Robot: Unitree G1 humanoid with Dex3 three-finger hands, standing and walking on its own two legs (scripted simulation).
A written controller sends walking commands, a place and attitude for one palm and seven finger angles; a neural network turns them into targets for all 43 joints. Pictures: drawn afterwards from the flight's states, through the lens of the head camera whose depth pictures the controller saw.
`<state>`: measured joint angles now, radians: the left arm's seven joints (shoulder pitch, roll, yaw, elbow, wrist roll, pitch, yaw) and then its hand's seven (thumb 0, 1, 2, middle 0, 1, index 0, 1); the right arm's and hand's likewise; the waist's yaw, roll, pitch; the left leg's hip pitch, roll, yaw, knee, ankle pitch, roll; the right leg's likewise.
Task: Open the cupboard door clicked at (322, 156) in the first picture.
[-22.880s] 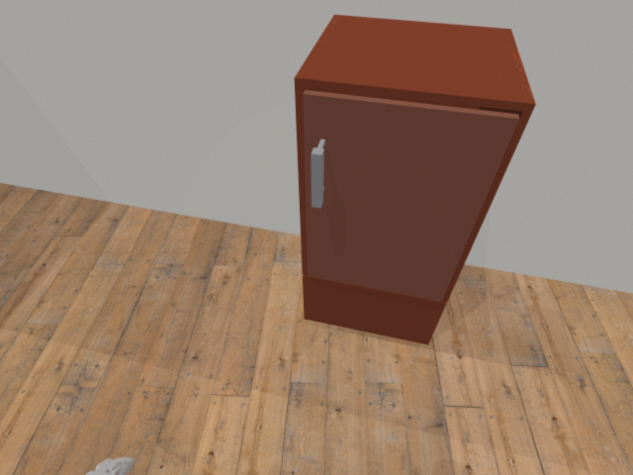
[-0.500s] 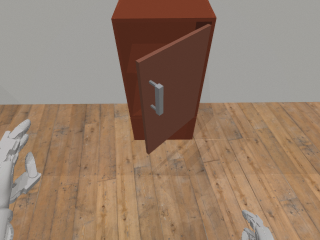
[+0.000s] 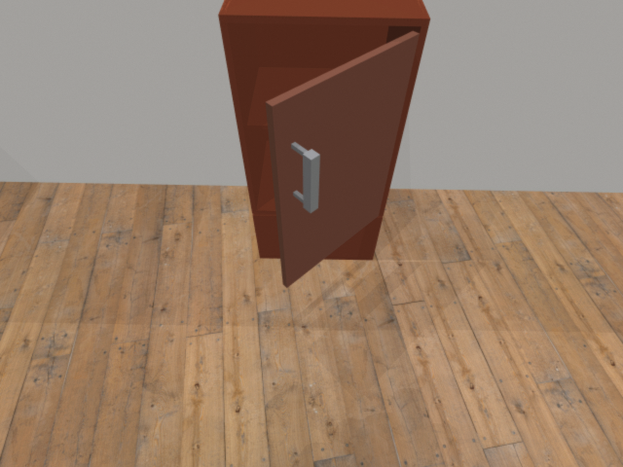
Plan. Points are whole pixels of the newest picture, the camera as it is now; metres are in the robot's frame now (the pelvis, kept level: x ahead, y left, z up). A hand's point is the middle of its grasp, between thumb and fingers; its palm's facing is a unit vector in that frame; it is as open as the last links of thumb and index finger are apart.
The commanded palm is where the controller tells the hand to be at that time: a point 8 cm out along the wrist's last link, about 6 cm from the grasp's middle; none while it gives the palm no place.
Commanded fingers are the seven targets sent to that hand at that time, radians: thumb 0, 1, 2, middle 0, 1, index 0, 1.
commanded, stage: let the arm hang, fingers relaxed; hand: left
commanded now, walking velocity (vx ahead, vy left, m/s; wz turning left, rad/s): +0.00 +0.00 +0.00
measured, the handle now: (304, 177) +0.64 +0.06 -0.05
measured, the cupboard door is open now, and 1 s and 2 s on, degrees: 44 44 44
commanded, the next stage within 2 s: look to check the result in 0.56 s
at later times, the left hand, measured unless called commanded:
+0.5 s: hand out of the picture +0.03 +0.17 -0.17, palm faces +0.01 -0.98 -0.19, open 7.3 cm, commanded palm none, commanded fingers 0.00 0.90 0.90 -0.20 -0.30 -0.20 -0.30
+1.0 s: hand out of the picture +0.03 +0.17 -0.17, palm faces +0.01 -0.98 -0.18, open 7.4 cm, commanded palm none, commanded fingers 0.00 0.90 0.90 -0.20 -0.30 -0.20 -0.30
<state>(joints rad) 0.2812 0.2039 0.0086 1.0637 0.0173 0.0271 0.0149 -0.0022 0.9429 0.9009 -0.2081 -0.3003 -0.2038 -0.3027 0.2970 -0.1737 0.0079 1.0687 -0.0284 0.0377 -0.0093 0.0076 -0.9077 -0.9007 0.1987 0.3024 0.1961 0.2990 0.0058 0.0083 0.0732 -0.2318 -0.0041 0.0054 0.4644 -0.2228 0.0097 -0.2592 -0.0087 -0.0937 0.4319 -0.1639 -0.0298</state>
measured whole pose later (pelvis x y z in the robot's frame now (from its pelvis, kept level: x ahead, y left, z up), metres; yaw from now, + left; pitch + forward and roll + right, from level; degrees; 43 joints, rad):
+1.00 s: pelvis +0.04 +0.00 +0.00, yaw -1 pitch -1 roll +0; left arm 0.26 0.14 0.00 1.15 0.01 -0.01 0.03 0.01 0.91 0.90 -0.20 -0.30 -0.20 -0.30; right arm 0.27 -0.13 0.01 1.15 -0.02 0.00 -0.03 0.00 -0.91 -0.90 0.20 0.30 0.20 0.30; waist 0.01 0.00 0.05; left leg -0.13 -0.01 0.02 0.38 -0.24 0.01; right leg -0.18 -0.01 -0.07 0.39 -0.20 -0.02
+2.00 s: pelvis +0.04 -0.05 +0.00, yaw -21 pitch +2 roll +2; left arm 0.24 0.19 0.07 0.94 0.03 0.03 0.01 0.00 0.90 0.90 -0.21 -0.30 -0.20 -0.30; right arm 0.05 -0.24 -0.06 0.92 -0.01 0.05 -0.03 0.00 -0.91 -0.90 0.20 0.30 0.20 0.30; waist 0.05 0.00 0.10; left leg -0.47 0.03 -0.04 1.01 -0.38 -0.07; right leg -0.26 0.11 0.14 0.44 -0.19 -0.09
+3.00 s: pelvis +0.09 -0.06 -0.01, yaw -57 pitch +2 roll -1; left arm 0.21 0.23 0.08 0.91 0.03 0.06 -0.04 0.01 0.90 0.90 -0.21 -0.30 -0.20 -0.30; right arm 0.27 -0.20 -0.03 0.89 -0.04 -0.02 -0.02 0.00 -0.91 -0.90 0.20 0.30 0.20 0.30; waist -0.01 -0.03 0.02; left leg -0.26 0.05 0.07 0.56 -0.33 0.01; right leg -0.46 0.07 0.06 0.90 -0.46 -0.02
